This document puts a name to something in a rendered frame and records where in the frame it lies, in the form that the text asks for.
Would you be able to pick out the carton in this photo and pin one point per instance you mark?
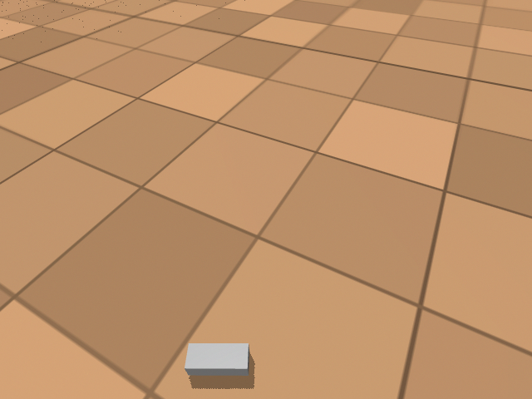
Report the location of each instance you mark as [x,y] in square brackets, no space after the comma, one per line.
[217,359]

